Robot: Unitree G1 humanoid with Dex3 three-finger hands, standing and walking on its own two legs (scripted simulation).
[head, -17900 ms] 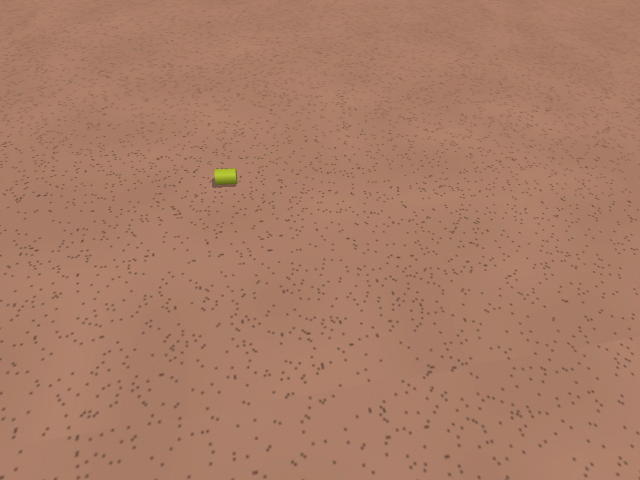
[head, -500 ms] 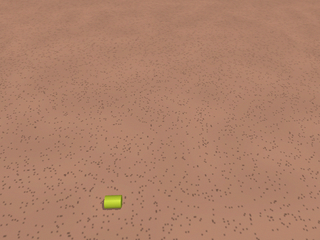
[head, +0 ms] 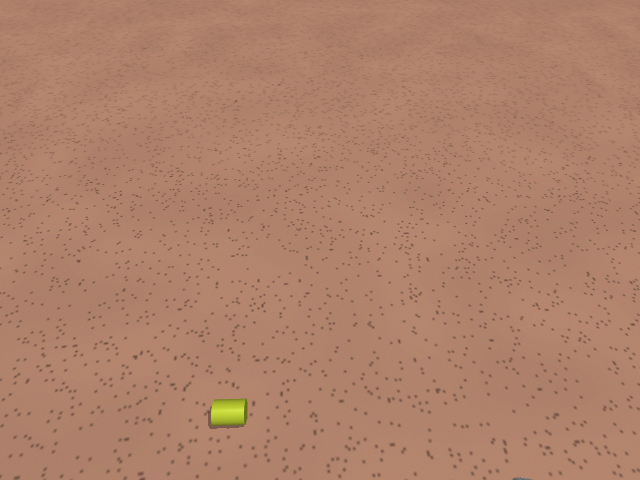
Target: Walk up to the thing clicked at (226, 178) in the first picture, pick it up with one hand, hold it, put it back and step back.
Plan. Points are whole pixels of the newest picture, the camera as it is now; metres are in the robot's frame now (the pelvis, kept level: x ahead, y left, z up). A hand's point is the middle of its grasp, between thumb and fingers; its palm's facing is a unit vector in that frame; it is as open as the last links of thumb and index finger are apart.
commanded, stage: walk up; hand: left
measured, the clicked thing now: (229, 411) +0.47 +0.25 -0.74
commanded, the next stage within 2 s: stand in 0.88 s
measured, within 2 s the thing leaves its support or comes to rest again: neither
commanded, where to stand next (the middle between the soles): +0.08 +0.01 m, yaw +1 degrees
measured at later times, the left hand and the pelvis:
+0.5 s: hand out of the picture +0.09 +0.25 -0.15, palm faces -0.04 -0.93 -0.36, open 7.4 cm; pelvis +0.00 +0.00 +0.00, yaw -1 degrees
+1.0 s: hand out of the picture +0.10 +0.26 -0.15, palm faces -0.02 -0.93 -0.35, open 7.4 cm; pelvis +0.01 +0.00 +0.00, yaw +0 degrees
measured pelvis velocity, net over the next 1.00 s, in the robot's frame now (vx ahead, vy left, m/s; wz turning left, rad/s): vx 0.01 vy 0.00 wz -0.01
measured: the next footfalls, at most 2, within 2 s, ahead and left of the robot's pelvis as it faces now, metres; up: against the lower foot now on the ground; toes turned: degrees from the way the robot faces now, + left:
none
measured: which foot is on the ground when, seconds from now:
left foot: down 0.00-1.00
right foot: down 0.00-1.00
